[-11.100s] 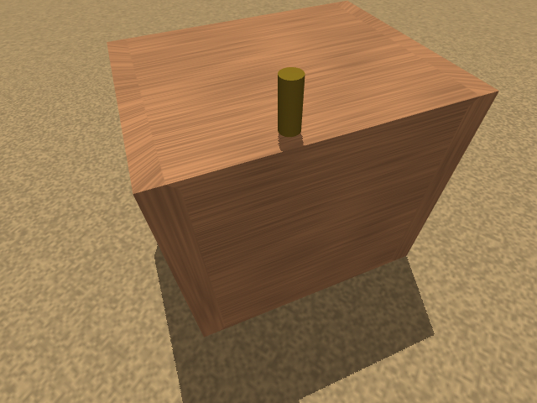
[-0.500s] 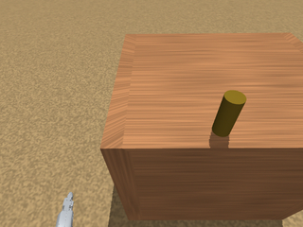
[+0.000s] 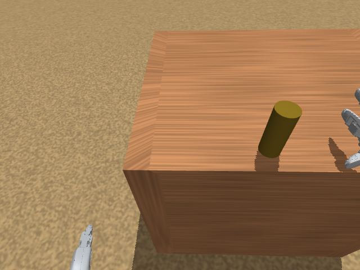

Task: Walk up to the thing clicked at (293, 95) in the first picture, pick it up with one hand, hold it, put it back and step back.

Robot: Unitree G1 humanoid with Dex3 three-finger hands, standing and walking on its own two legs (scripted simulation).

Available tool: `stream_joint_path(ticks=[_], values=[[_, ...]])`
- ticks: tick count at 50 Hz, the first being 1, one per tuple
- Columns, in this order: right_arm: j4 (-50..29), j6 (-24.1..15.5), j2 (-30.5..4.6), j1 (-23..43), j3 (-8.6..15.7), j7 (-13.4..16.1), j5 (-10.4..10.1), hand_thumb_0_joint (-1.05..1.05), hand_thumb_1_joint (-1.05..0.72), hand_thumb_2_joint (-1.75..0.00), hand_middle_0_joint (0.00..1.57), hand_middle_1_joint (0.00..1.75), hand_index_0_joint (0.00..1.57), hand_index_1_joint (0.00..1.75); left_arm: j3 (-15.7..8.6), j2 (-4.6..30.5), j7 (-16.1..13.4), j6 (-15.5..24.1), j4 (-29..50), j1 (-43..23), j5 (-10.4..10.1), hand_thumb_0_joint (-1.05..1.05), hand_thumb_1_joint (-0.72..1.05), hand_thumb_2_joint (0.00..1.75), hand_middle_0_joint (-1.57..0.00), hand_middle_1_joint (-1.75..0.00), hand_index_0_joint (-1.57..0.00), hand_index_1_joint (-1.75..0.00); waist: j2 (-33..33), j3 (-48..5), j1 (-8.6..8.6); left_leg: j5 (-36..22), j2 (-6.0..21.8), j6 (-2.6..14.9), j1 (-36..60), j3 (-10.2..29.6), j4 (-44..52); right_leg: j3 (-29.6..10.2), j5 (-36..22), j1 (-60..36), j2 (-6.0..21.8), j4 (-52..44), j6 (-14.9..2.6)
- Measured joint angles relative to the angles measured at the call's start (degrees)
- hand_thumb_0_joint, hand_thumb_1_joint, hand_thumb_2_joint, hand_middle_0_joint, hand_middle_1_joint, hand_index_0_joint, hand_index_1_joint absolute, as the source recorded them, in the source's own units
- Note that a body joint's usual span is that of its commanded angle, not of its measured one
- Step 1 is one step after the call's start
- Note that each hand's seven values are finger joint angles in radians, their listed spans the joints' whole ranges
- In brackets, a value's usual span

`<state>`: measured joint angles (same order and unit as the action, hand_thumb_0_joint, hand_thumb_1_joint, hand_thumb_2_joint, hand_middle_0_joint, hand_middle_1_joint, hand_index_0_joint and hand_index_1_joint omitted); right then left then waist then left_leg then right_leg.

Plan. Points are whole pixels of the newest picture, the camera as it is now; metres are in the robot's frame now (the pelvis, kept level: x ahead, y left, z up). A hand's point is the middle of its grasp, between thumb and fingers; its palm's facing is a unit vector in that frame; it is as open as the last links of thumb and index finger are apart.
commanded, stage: close in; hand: right
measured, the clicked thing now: (277, 131) +0.41 -0.18 +0.10
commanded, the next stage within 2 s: rest palm in 0.64 s
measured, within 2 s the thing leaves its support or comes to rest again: leaves its support in 1.98 s
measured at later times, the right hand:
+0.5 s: hand (290, 133) +0.40 -0.21 +0.10, palm faces +0.08 +1.00 +0.02, open 17.3 cm
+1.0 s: hand (273, 137) +0.39 -0.17 +0.10, palm faces +0.10 +0.99 +0.01, open 17.3 cm
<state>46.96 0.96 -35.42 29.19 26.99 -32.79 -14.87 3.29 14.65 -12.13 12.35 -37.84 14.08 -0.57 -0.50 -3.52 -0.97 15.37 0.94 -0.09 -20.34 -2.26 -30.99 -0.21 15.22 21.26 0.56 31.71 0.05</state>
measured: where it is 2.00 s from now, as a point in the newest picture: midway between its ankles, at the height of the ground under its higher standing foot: outside the picture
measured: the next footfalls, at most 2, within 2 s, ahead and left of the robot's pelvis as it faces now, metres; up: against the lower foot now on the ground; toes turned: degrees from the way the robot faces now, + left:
none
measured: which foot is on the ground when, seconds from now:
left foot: down 0.00-1.00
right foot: down 0.00-1.00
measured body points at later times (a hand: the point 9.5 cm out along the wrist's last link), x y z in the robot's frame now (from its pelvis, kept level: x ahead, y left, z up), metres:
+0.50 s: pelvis +0.00 -0.01 -0.01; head +0.02 +0.00 +0.44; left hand +0.15 +0.26 -0.08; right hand +0.39 -0.26 +0.10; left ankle +0.00 +0.12 -0.73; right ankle +0.01 -0.12 -0.73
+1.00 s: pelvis +0.00 +0.01 -0.01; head +0.01 +0.01 +0.44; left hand +0.14 +0.28 -0.08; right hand +0.38 -0.22 +0.10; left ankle +0.00 +0.12 -0.73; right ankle +0.01 -0.12 -0.73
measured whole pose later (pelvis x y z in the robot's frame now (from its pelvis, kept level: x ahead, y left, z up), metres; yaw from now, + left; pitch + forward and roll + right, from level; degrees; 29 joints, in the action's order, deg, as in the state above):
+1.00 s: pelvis +0.00 +0.01 -0.01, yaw +2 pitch +4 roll +0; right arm 31.8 -9.3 -14.4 21.7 14.5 -4.3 -10.7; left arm -4.5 13.1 -4.7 4.5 -29.5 14.4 -1.5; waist -0.6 -3.0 -2.4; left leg 17.5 0.4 0.2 -23.0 -0.4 -36.1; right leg 1.6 17.2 22.4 1.2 35.2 0.4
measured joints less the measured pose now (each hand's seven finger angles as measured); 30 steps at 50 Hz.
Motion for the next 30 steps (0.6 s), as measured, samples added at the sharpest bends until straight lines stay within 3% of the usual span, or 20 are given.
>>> stream_joint_path(ticks=[8,13,22,30], values=[[1.31,-8.00,5.96,1.10,-0.96,8.76,2.05,-0.01,0.47,-0.03,0.06,0.03,0.06,0.04,-1.31,-1.03,2.19,-1.45,2.36,-0.90,0.48,-0.01,-0.50,0.03,-0.07,-0.06,-0.08,-0.05,1.59,0.85,-2.58,0.57,-0.93,0.11,-4.47,1.12,-3.24,1.04,1.52,4.28,1.01,4.04,0.14],[-0.20,-11.03,9.14,0.67,-2.88,14.24,2.62,-0.01,0.48,-0.03,0.06,0.03,0.05,0.04,-2.30,-1.09,3.71,-2.16,4.30,0.11,0.30,-0.01,-0.50,0.03,-0.07,-0.06,-0.08,-0.05,1.43,0.27,-2.87,0.75,-1.39,0.06,-5.25,1.52,-3.69,1.41,2.35,5.22,1.49,5.31,0.14],[-6.44,-11.33,14.83,-3.09,-7.13,19.99,2.95,-0.01,0.50,-0.04,0.05,0.04,0.05,0.04,-4.47,-1.72,5.68,-5.19,4.65,-0.36,-0.33,-0.01,-0.52,0.03,-0.07,-0.06,-0.08,-0.05,-0.53,-0.87,-2.02,1.40,-1.01,-0.34,-3.82,1.80,-3.92,1.69,2.96,3.68,1.11,5.36,-0.25],[-9.07,-10.14,17.49,-4.88,-9.52,23.13,3.49,-0.01,0.50,-0.05,0.04,0.04,0.04,0.05,-5.59,-2.52,7.21,-5.67,7.56,0.44,-0.71,-0.01,-0.51,0.04,-0.07,-0.06,-0.08,-0.05,-0.18,-0.54,-1.41,1.65,-0.60,-0.15,-2.93,1.66,-4.21,1.56,2.38,2.27,0.68,4.29,-0.06]])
